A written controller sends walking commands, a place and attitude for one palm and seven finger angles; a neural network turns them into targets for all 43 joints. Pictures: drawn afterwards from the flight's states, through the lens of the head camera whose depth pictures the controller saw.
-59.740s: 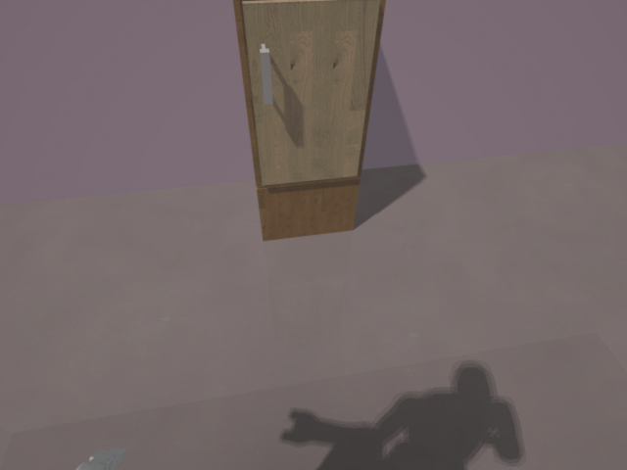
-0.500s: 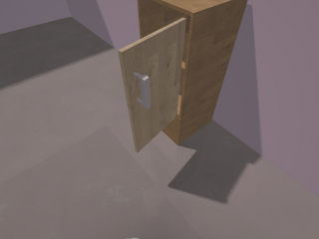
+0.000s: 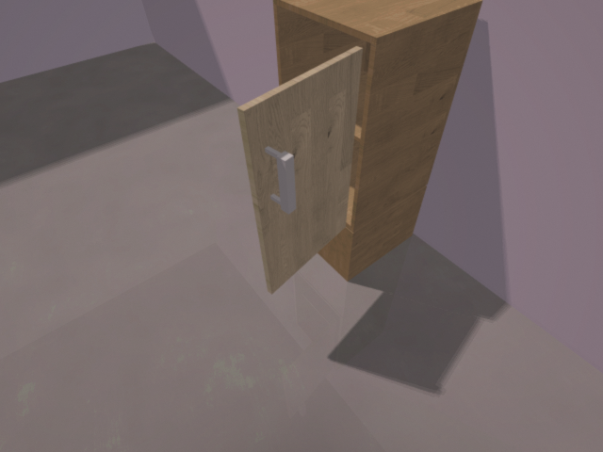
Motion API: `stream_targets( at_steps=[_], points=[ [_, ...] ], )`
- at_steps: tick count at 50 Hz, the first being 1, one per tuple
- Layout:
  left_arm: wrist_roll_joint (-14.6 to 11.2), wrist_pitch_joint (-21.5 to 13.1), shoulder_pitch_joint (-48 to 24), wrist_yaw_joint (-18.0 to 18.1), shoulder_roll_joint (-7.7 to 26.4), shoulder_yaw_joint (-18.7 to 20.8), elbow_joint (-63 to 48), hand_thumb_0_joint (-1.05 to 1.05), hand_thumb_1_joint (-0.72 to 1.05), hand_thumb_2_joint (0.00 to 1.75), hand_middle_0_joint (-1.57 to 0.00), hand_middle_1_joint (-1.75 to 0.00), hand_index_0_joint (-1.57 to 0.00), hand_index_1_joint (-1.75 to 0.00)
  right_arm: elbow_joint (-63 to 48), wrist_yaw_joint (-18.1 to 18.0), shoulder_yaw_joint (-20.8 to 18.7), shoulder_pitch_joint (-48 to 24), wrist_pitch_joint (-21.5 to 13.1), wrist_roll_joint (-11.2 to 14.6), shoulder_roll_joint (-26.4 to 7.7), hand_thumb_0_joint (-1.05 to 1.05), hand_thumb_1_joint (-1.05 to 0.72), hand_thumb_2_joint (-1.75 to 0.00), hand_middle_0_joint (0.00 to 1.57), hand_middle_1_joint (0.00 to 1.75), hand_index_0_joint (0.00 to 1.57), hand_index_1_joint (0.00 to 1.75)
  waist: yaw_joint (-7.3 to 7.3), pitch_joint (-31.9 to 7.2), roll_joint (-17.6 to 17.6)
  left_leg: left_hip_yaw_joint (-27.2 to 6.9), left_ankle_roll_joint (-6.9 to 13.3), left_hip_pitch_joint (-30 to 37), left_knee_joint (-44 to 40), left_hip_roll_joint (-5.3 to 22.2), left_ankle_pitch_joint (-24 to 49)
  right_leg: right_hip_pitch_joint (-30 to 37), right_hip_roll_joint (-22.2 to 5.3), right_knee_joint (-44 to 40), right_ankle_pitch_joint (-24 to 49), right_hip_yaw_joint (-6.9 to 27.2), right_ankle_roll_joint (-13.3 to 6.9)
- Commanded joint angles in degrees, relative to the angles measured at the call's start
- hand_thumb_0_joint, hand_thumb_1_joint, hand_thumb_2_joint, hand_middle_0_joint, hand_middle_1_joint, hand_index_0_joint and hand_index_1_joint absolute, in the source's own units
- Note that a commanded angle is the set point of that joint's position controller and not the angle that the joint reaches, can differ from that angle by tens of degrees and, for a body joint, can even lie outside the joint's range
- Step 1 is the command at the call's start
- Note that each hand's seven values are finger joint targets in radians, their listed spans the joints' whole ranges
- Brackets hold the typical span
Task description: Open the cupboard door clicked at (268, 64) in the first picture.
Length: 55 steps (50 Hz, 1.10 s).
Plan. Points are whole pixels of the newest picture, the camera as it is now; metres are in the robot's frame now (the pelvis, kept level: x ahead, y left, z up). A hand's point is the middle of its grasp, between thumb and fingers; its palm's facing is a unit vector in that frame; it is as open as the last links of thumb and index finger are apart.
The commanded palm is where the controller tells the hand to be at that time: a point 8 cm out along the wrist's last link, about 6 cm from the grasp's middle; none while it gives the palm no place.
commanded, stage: let the arm hang, fingers relaxed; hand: left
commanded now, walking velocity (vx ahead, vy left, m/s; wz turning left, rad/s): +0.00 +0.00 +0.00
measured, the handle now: (279, 180) +0.63 +0.09 -0.02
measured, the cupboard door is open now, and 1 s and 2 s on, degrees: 100 100 100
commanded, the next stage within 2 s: look to check the result in 0.32 s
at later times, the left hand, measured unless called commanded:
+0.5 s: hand out of the picture +0.03 +0.16 -0.17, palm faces +0.02 -0.98 -0.20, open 7.4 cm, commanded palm none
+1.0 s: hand out of the picture +0.03 +0.15 -0.17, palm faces +0.03 -0.98 -0.22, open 7.4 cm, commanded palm none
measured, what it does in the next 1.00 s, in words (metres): stands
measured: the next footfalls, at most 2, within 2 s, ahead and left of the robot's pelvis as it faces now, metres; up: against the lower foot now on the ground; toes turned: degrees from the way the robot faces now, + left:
none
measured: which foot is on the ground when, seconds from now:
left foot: down 0.00-1.00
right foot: down 0.00-1.00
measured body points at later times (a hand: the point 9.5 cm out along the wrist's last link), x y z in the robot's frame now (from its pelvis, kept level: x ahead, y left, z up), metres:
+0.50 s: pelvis +0.02 -0.01 +0.00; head +0.03 -0.02 +0.45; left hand +0.03 +0.21 -0.16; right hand +0.00 -0.24 -0.16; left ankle +0.07 +0.11 -0.74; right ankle +0.00 -0.10 -0.74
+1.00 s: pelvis +0.03 -0.03 +0.00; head +0.04 -0.03 +0.45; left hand +0.03 +0.20 -0.15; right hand +0.05 -0.25 -0.16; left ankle +0.07 +0.11 -0.74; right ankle +0.00 -0.10 -0.74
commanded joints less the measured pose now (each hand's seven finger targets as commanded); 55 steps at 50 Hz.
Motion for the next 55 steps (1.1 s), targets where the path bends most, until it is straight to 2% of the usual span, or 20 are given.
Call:
stream_targets(
  at_steps=[1, 7, 11, 17, 21, 22, 23, 29, 35, 39, 44, 48, 55],
  points=[
    [0.0, -0.9, 0.8, 0.3, 6.3, 0.7, -2.0, 0.0, 0.9, 0.9, -0.2, -0.3, -0.2, -0.3, -1.0, -0.5, -1.3, 3.1, -0.3, -0.4, -6.5, 0.0, -0.9, -0.9, 0.2, 0.3, 0.2, 0.3, -1.02, 4.6, -4.7, -5.7, 1.2, 2.1, -4.6, 5.2, -10.8, -9.3, -6.5, -9.3, -11.3, 7.1, -1.9],
    [-0.1, -1.1, -0.4, 0.4, 5.9, 0.7, -2.3, 0.0, 0.9, 0.9, -0.2, -0.3, -0.2, -0.3, -0.4, -0.6, -0.8, 3.0, -0.7, -0.4, -5.6, 0.0, -0.9, -0.9, 0.2, 0.3, 0.2, 0.3, -0.91, 4.0, -1.7, -5.7, 0.8, 2.3, -5.0, 5.5, -7.1, -7.3, -6.5, -8.2, -6.1, 6.8, -1.8],
    [-0.3, -1.4, -0.8, 0.5, 5.6, 0.6, -2.2, 0.0, 0.9, 0.9, -0.2, -0.3, -0.2, -0.3, -0.2, -0.7, -0.6, 3.0, -1.0, -0.3, -5.2, 0.0, -0.9, -0.9, 0.2, 0.3, 0.2, 0.3, -0.72, 2.8, -2.9, -5.0, 0.6, 3.2, -4.2, 5.6, -2.7, -5.2, -6.8, -8.2, -2.2, 6.6, -1.7],
    [-0.5, -1.4, -0.9, 0.6, 4.5, 0.7, -2.1, 0.0, 0.9, 0.9, -0.2, -0.3, -0.2, -0.3, 0.3, -1.0, -0.3, 3.8, -1.3, -0.3, -4.6, 0.0, -0.9, -0.9, 0.2, 0.3, 0.2, 0.3, -0.69, 1.2, -0.6, -4.9, 0.3, 3.9, -4.2, 6.0, 0.0, -2.9, -6.6, -7.7, 1.0, 6.1, -1.7],
    [-0.5, -1.4, -0.7, 0.6, 3.9, 0.7, -1.8, 0.0, 0.9, 0.9, -0.2, -0.3, -0.2, -0.3, 0.5, -1.2, -0.2, 4.3, -1.3, -0.3, -4.3, 0.0, -0.9, -0.9, 0.2, 0.3, 0.2, 0.3, -0.68, 0.8, -1.4, -4.8, 0.4, 4.5, -3.9, 6.2, 1.4, -2.1, -6.5, -7.7, 2.6, 5.9, -1.7],
    [-0.5, -1.4, -0.4, 0.6, 3.7, 0.6, -1.6, 0.0, 0.9, 0.9, -0.2, -0.3, -0.2, -0.3, 0.6, -1.2, -0.2, 4.3, -1.3, -0.2, -4.3, 0.0, -0.9, -0.9, 0.2, 0.3, 0.2, 0.3, -0.69, 0.4, -0.6, -4.8, 0.3, 4.9, -3.8, 6.1, 1.8, -2.0, -6.5, -7.5, 3.0, 6.0, -1.7],
    [-0.5, -1.5, -0.1, 0.7, 3.9, 0.6, -1.6, 0.0, 0.9, 0.9, -0.2, -0.3, -0.2, -0.3, 0.5, -1.3, -0.3, 4.2, -1.2, -0.1, -4.5, 0.0, -0.9, -0.9, 0.2, 0.3, 0.2, 0.3, -0.53, 0.6, -1.9, -4.7, 0.4, 5.1, -3.4, 6.2, 2.1, -2.1, -6.4, -7.8, 3.1, 5.8, -1.7],
    [-0.5, -1.4, 0.4, 0.9, 3.1, 0.4, -1.2, 0.0, 0.9, 0.9, -0.2, -0.3, -0.2, -0.3, 0.8, -1.3, -0.3, 4.6, -1.0, -0.1, -3.8, 0.0, -0.9, -0.9, 0.2, 0.3, 0.2, 0.3, -0.92, 1.8, -2.8, -4.2, 0.3, 5.6, -3.4, 6.2, 1.8, -3.0, -6.4, -8.3, 3.3, 5.9, -1.6],
    [-0.5, -1.6, 1.4, 0.9, 3.0, 0.4, -1.0, 0.0, 0.9, 0.9, -0.2, -0.3, -0.2, -0.3, 0.7, -1.4, -0.4, 4.1, -1.1, 0.0, -3.9, 0.0, -0.9, -0.9, 0.2, 0.3, 0.2, 0.3, -0.91, 0.6, -2.4, -3.8, 0.4, 7.1, -2.9, 6.3, 3.1, -2.5, -6.6, -8.1, 6.0, 6.2, -1.6],
    [-0.4, -1.7, 1.3, 1.0, 3.2, 0.4, -1.0, 0.0, 0.9, 0.9, -0.2, -0.3, -0.2, -0.3, 0.7, -1.4, -0.5, 3.8, -1.0, 0.0, -4.0, 0.0, -0.9, -0.9, 0.2, 0.3, 0.2, 0.3, -0.96, 2.4, -4.0, -3.6, 0.4, 6.6, -3.1, 6.3, 2.9, -3.1, -6.6, -8.5, 6.4, 6.1, -1.5],
    [-0.4, -1.8, 1.5, 1.0, 3.5, 0.4, -1.0, 0.0, 0.9, 0.9, -0.2, -0.3, -0.2, -0.3, 0.7, -1.4, -0.4, 3.3, -1.0, -0.1, -4.4, 0.0, -0.9, -0.9, 0.2, 0.3, 0.2, 0.3, -0.96, 2.2, -2.2, -3.5, 0.2, 6.9, -3.1, 6.2, 2.5, -2.8, -6.6, -8.9, 6.0, 6.6, -1.6],
    [-0.4, -2.0, 1.7, 1.0, 4.1, 0.6, -1.1, 0.0, 0.9, 0.9, -0.2, -0.3, -0.2, -0.3, 0.4, -1.4, -0.6, 3.0, -1.0, 0.0, -5.0, 0.0, -0.9, -0.9, 0.2, 0.3, 0.2, 0.3, -0.75, 1.4, -3.5, -3.2, 0.2, 7.3, -2.6, 6.2, 3.4, -1.9, -6.7, -9.0, 8.5, 6.4, -1.3],
    [-0.5, -2.0, 1.1, 1.0, 4.3, 0.6, -1.3, 0.0, 0.9, 0.9, -0.2, -0.3, -0.2, -0.3, 0.5, -1.4, -0.5, 2.6, -1.1, -0.1, -5.1, 0.0, -0.9, -0.9, 0.2, 0.3, 0.2, 0.3, -0.84, 1.4, -2.4, -3.2, 0.1, 7.4, -2.6, 6.2, 4.1, -1.3, -6.8, -8.9, 10.4, 6.6, -1.5]
  ],
)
